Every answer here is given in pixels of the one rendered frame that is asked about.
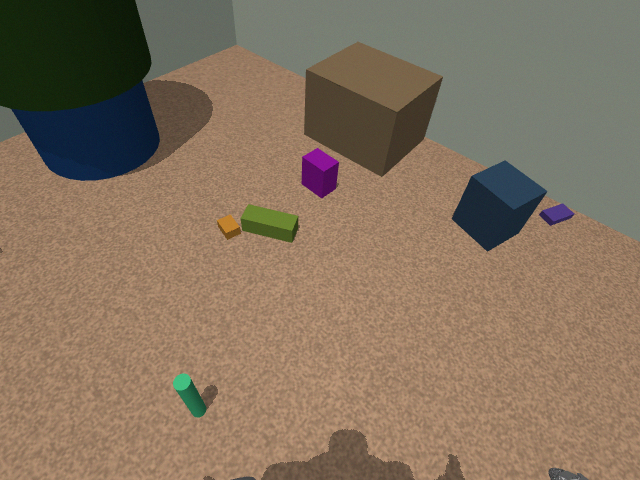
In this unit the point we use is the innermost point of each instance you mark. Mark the potted plant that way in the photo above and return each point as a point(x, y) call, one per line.
point(71, 71)

